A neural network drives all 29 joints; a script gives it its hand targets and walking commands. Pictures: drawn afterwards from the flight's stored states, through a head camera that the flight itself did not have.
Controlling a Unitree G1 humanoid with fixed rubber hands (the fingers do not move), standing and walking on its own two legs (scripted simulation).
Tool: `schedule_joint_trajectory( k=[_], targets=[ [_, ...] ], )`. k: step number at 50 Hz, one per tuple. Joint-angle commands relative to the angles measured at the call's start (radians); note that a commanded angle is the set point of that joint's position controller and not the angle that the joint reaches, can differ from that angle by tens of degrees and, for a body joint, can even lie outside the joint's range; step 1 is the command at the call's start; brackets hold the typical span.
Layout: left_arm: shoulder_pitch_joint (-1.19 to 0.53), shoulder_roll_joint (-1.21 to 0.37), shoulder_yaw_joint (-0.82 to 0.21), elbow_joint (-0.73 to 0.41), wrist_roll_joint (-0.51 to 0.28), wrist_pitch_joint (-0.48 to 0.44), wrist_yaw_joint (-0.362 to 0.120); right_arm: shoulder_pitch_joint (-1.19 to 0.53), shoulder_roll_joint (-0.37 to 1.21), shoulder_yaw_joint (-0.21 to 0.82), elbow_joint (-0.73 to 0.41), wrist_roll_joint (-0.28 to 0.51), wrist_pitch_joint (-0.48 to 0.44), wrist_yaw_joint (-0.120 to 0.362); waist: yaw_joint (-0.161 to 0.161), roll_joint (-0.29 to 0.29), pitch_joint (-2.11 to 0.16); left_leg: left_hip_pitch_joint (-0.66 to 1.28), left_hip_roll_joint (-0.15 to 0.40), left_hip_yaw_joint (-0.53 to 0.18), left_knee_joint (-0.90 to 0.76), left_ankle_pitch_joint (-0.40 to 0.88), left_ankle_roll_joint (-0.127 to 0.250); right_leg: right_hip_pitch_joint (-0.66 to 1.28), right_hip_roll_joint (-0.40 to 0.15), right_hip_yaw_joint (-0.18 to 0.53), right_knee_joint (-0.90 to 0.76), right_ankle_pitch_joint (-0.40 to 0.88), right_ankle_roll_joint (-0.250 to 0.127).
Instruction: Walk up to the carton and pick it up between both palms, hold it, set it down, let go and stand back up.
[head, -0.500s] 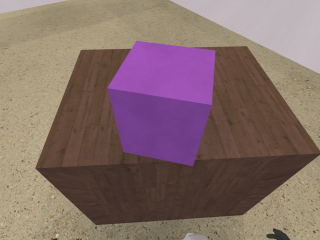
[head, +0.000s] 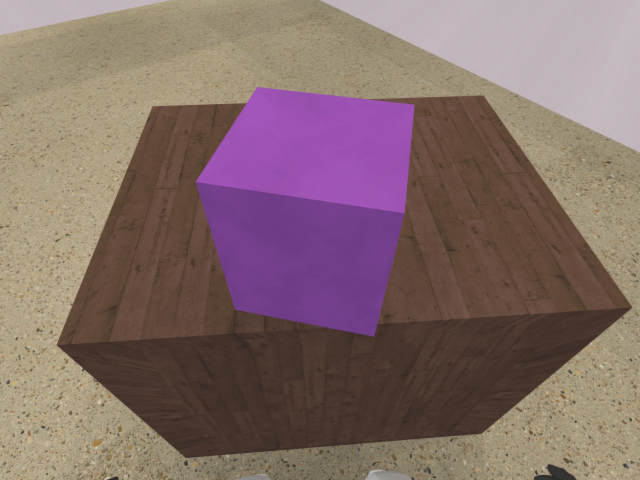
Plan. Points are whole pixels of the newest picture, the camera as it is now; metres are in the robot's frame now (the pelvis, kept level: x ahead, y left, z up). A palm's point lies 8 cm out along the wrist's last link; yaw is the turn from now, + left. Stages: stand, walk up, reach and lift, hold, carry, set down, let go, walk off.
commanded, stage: walk up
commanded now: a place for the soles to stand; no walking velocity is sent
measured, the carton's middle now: (317, 215) +0.43 +0.01 +0.10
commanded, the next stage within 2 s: reach and lift in 0.26 s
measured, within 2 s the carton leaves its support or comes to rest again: neither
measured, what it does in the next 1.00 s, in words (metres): stands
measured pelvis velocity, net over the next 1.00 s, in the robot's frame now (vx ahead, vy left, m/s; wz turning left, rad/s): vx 0.00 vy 0.00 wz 0.00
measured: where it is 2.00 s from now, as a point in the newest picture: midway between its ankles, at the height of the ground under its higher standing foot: outside the picture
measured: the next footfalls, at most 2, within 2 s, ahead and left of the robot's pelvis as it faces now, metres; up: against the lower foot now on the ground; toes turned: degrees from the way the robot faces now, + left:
none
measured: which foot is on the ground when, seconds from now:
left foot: down 0.00-1.00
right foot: down 0.00-1.00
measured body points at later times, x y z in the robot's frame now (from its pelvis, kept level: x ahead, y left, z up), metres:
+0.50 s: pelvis -0.02 -0.01 -0.03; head +0.02 -0.02 +0.42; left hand +0.12 +0.28 -0.13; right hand +0.12 -0.32 -0.14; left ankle +0.04 +0.11 -0.70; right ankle +0.05 -0.11 -0.70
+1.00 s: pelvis +0.00 +0.00 +0.03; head +0.02 +0.00 +0.47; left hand +0.20 +0.26 -0.04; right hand +0.12 -0.28 -0.05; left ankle +0.04 +0.11 -0.70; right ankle +0.05 -0.11 -0.70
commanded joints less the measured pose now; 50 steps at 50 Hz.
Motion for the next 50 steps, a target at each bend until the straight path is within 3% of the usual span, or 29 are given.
schedule_joint_trajectory(
  k=[1, 2, 4, 7, 8, 9, 10, 11, 12, 13, 14, 15, 17, 18, 20, 21, 23, 25, 29, 33, 42, 50],
  targets=[
    [-0.15, 0.194, 0.071, -0.092, 0.012, 0.017, 0.023, 0.141, -0.334, -0.064, 0.021, -0.02, -0.061, -0.036, -0.05, 0.121, -0.063, 0.33, 0.367, -0.657, -0.449, 0.247, 0.201, -0.277, -0.032, 0.019, 0.124, -0.183, 0.021],
    [-0.123, 0.224, 0.08, -0.076, 0.017, 0.02, 0.018, 0.091, -0.324, -0.059, 0.01, -0.019, -0.058, -0.036, -0.024, 0.068, -0.039, 0.264, 0.356, -0.616, -0.419, 0.219, 0.232, -0.221, -0.058, 0.046, 0.106, -0.209, 0.017],
    [-0.081, 0.218, 0.09, -0.058, 0.025, 0.013, 0.006, 0.021, -0.315, -0.053, -0.009, -0.023, -0.053, -0.032, 0.006, 0.094, 0.019, 0.112, 0.326, -0.538, -0.41, 0.18, 0.219, -0.119, -0.062, 0.022, 0.062, -0.231, -0.002],
    [0.007, 0.222, 0.107, -0.021, 0.025, -0.001, 0.005, -0.056, -0.274, -0.032, -0.04, -0.017, -0.04, -0.027, 0.058, 0.097, 0.016, -0.113, 0.214, -0.364, -0.323, 0.098, 0.128, 0.155, -0.037, -0.005, -0.116, -0.022, -0.022],
    [0.027, 0.23, 0.111, -0.018, 0.029, -0.006, 0.009, -0.051, -0.248, -0.023, -0.042, -0.015, -0.037, -0.025, 0.067, 0.043, -0.004, -0.16, 0.175, -0.306, -0.257, 0.08, 0.093, 0.213, -0.054, 0.044, -0.197, -0.027, -0.036],
    [0.046, 0.258, 0.119, -0.023, 0.038, -0.012, 0.014, -0.035, -0.223, -0.017, -0.049, -0.01, -0.033, -0.022, 0.07, -0.053, -0.031, -0.207, 0.101, -0.213, -0.134, 0.055, 0.048, 0.263, -0.124, 0.213, -0.33, -0.105, -0.071],
    [0.043, 0.305, 0.123, -0.027, 0.041, -0.02, 0.015, -0.037, -0.186, -0.012, -0.045, -0.006, -0.023, -0.019, 0.064, -0.17, -0.025, -0.247, -0.009, -0.076, 0.031, -0.03, -0.004, 0.254, -0.254, 0.476, -0.495, -0.287, -0.135],
    [0.015, 0.333, 0.128, -0.034, 0.042, -0.022, 0.012, -0.03, -0.211, -0.019, -0.036, -0.008, -0.014, -0.021, 0.061, -0.171, 0.0, -0.257, -0.011, -0.047, 0.109, -0.124, -0.013, 0.212, -0.349, 0.607, -0.574, -0.423, -0.194],
    [-0.016, 0.341, 0.129, -0.036, 0.04, -0.017, 0.011, -0.001, -0.253, -0.034, -0.016, -0.007, -0.01, -0.019, 0.051, -0.134, 0.01, -0.21, 0.008, -0.08, 0.111, -0.136, -0.006, 0.171, -0.347, 0.594, -0.576, -0.495, -0.211],
    [-0.031, 0.33, 0.127, -0.037, 0.041, -0.012, 0.011, 0.029, -0.25, -0.036, -0.001, -0.005, -0.011, -0.015, 0.038, -0.142, 0.024, -0.177, 0.016, -0.081, 0.08, -0.135, -0.006, 0.132, -0.33, 0.549, -0.563, -0.488, -0.208],
    [-0.382, 0.239, 0.098, -0.347, 0.011, 0.265, 0.054, -0.322, -0.036, -0.113, 0.113, -0.115, -0.138, 0.024, -0.029, 0.008, 0.113, -0.098, -0.005, -0.001, -0.022, -0.108, -0.074, -0.209, -0.109, 0.068, -0.173, -0.41, -0.039],
    [-0.411, 0.192, 0.098, -0.429, 0.043, 0.37, 0.064, -0.285, -0.124, -0.128, 0.084, -0.123, -0.166, 0.046, -0.017, 0.001, 0.17, -0.092, 0.037, -0.034, -0.007, -0.177, -0.014, -0.209, -0.074, -0.008, -0.079, -0.334, -0.092],
    [-0.395, 0.163, 0.102, -0.457, 0.083, 0.424, 0.085, -0.309, -0.181, -0.173, 0.08, -0.138, -0.148, 0.077, -0.027, 0.173, 0.136, -0.472, 0.128, -0.011, -0.211, -0.305, 0.038, 0.224, 0.027, -0.098, 0.11, -0.101, -0.032],
    [-0.362, 0.148, 0.117, -0.464, 0.093, 0.44, 0.082, -0.285, -0.189, -0.172, 0.064, -0.128, -0.149, 0.079, -0.03, 0.152, 0.097, -0.532, 0.133, -0.001, -0.23, -0.275, 0.053, 0.343, 0.038, -0.093, 0.116, -0.025, -0.022],
    [-0.335, 0.151, 0.129, -0.54, 0.09, 0.467, 0.073, -0.245, -0.187, -0.177, -0.043, -0.103, -0.153, 0.068, -0.033, 0.108, -0.036, -0.491, 0.123, 0.024, -0.212, -0.213, 0.069, 0.437, 0.036, -0.045, 0.085, 0.001, -0.01],
    [-0.331, 0.174, 0.146, -0.587, 0.088, 0.471, 0.07, -0.223, -0.17, -0.168, -0.099, -0.088, -0.15, 0.057, -0.034, 0.06, -0.097, -0.436, 0.109, 0.035, -0.178, -0.171, 0.068, 0.42, 0.024, -0.001, 0.048, -0.041, -0.006],
    [-0.311, 0.2, 0.173, -0.665, 0.078, 0.463, 0.065, -0.166, -0.11, -0.142, -0.196, -0.057, -0.158, 0.026, -0.025, -0.092, -0.162, -0.183, 0.048, 0.034, -0.067, -0.03, 0.036, 0.231, -0.046, 0.096, -0.097, -0.116, -0.024],
    [-0.283, 0.219, 0.16, -0.711, 0.057, 0.447, 0.068, -0.133, -0.05, -0.128, -0.248, -0.038, -0.169, 0.002, 0.0, -0.16, -0.183, 0.041, 0.012, 0.001, -0.07, 0.062, -0.008, 0.101, -0.083, 0.117, -0.199, -0.054, -0.023],
    [-0.183, 0.228, 0.175, -0.711, 0.051, 0.43, 0.06, -0.063, -0.014, -0.112, -0.295, -0.023, -0.161, -0.023, 0.031, -0.133, -0.143, 0.058, -0.001, 0.01, -0.153, 0.099, -0.015, 0.193, -0.063, 0.105, -0.225, 0.073, 0.002],
    [-0.128, 0.215, 0.177, -0.721, 0.042, 0.436, 0.05, -0.018, -0.009, -0.11, -0.349, -0.002, -0.133, -0.034, 0.02, -0.108, -0.118, 0.107, -0.013, 0.018, -0.22, 0.13, -0.021, 0.226, -0.06, 0.096, -0.281, 0.09, 0.008],
    [-0.086, 0.157, 0.133, -0.801, -0.036, 0.37, 0.035, 0.085, 0.074, -0.074, -0.614, 0.032, -0.094, -0.047, 0.037, -0.116, -0.098, 0.207, -0.024, 0.038, -0.385, 0.202, -0.011, 0.308, -0.038, 0.068, -0.409, 0.187, 0.02],
    [-0.048, 0.139, 0.128, -0.854, -0.089, 0.293, 0.016, 0.192, 0.137, -0.015, -0.774, 0.078, -0.078, -0.06, 0.05, -0.098, -0.086, 0.335, -0.043, 0.042, -0.446, 0.251, -0.004, 0.292, -0.055, 0.063, -0.505, 0.164, 0.005]
  ],
)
